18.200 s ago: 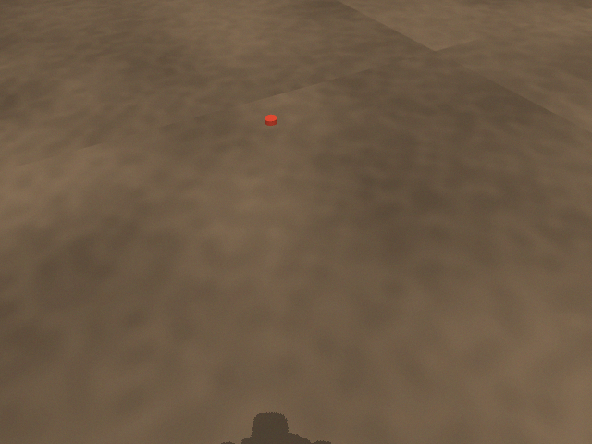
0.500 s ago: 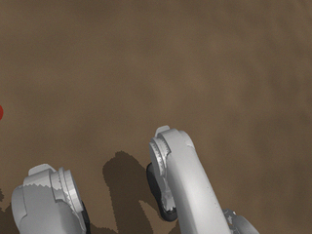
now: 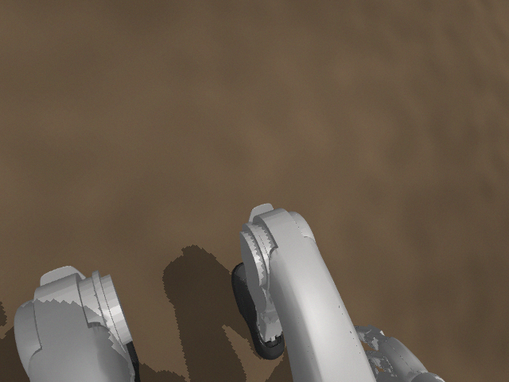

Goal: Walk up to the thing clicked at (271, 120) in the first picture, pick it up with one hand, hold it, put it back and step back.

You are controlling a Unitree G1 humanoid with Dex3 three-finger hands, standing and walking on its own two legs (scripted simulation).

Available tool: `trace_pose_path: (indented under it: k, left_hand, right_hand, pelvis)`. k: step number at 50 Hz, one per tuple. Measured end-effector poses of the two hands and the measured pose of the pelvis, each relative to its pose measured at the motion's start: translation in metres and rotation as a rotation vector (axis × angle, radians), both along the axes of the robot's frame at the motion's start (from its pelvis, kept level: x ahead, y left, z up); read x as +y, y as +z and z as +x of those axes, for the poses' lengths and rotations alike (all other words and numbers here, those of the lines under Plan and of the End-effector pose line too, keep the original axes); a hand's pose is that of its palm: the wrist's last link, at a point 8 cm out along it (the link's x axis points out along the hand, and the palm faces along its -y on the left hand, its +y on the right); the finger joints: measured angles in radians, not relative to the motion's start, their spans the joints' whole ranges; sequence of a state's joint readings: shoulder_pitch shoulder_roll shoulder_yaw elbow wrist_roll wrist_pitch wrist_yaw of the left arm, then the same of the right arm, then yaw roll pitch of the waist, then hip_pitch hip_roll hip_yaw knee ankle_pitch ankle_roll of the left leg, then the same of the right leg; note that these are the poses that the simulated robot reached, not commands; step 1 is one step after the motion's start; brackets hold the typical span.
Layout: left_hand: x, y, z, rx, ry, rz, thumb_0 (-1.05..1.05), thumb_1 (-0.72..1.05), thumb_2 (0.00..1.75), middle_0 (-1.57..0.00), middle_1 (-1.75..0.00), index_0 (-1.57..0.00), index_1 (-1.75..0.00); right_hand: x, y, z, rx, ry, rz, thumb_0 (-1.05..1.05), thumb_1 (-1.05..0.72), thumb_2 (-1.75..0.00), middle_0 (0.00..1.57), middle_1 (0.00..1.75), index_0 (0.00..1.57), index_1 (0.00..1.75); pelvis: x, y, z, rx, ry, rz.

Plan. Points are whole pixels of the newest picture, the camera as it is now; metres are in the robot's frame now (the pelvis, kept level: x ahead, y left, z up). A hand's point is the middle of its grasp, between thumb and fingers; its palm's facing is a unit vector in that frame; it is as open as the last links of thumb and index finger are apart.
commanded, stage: rest palm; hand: left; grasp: from above
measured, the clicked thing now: out of the picture +0.48 +0.34 -0.30
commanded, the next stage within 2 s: close in 0.98 s
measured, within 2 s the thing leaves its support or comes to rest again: neither
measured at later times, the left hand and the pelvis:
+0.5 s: hand out of the picture +0.48 +0.33 -0.24, palm faces -0.44 -0.14 -0.89, open 14.0 cm; pelvis +0.01 +0.01 -0.01, yaw -3 degrees
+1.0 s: hand out of the picture +0.46 +0.33 -0.26, palm faces -0.44 -0.13 -0.89, open 13.9 cm; pelvis +0.00 +0.01 -0.02, yaw -4 degrees
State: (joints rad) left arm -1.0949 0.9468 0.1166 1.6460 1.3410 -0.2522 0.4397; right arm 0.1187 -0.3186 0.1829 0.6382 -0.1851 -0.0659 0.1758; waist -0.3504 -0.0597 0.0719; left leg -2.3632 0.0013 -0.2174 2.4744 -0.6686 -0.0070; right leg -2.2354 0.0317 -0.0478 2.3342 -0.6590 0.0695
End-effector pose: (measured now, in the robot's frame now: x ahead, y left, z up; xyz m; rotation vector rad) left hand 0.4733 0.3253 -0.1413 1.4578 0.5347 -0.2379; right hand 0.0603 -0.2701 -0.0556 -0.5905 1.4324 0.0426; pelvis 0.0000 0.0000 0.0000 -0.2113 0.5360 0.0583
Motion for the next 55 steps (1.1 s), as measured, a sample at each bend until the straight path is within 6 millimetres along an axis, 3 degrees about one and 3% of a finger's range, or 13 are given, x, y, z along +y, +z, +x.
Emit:
trace_pose_path:
  k: [7, 13, 21, 34, 41, 55]
  left_hand:
    - [0.003, -0.025, -0.007, -0.014, 0.016, -0.003, 0.01, -0.48, 0.95, -0.08, -1.04, -0.09, -1.03]
    - [0.008, -0.034, -0.002, -0.036, 0.023, 0.021, 0.00, -0.48, 0.95, -0.07, -1.03, -0.09, -1.02]
    - [0.010, -0.040, 0.011, -0.046, 0.052, 0.015, 0.00, -0.50, 0.97, -0.07, -1.02, -0.08, -1.02]
    - [0.017, -0.049, -0.002, -0.021, 0.067, -0.009, 0.01, -0.49, 0.96, -0.08, -1.02, -0.09, -1.01]
    - [0.019, -0.050, -0.007, -0.014, 0.043, -0.001, 0.00, -0.49, 0.97, -0.08, -1.03, -0.09, -1.02]
    - [0.004, -0.060, -0.005, -0.047, -0.001, -0.012, 0.00, -0.48, 0.97, -0.08, -1.04, -0.09, -1.03]
  right_hand:
    - [0.004, -0.002, -0.025, 0.068, 0.011, -0.008, 0.00, -0.90, -0.90, 0.20, 0.30, 0.21, 0.30]
    - [0.008, -0.001, -0.036, 0.110, 0.018, -0.008, 0.00, -0.90, -0.90, 0.20, 0.30, 0.21, 0.30]
    - [0.016, 0.002, -0.028, 0.098, 0.039, 0.003, 0.00, -0.90, -0.90, 0.20, 0.30, 0.21, 0.30]
    - [0.018, 0.002, -0.007, 0.069, 0.120, 0.021, 0.00, -0.90, -0.90, 0.20, 0.30, 0.21, 0.30]
    - [0.015, 0.002, -0.007, 0.069, 0.138, 0.013, 0.00, -0.90, -0.90, 0.20, 0.30, 0.21, 0.30]
    - [0.023, 0.006, -0.016, 0.072, 0.158, 0.018, 0.00, -0.90, -0.90, 0.20, 0.30, 0.21, 0.30]
  pelvis:
    - [-0.003, -0.009, -0.001, -0.022, -0.013, -0.002]
    - [-0.002, -0.013, 0.003, -0.025, -0.020, -0.012]
    - [0.004, -0.014, 0.009, -0.022, -0.029, -0.036]
    - [0.005, -0.015, 0.006, -0.047, -0.028, -0.046]
    - [0.006, -0.017, 0.004, -0.066, -0.031, -0.048]
    - [0.009, -0.020, 0.003, -0.085, -0.040, -0.063]
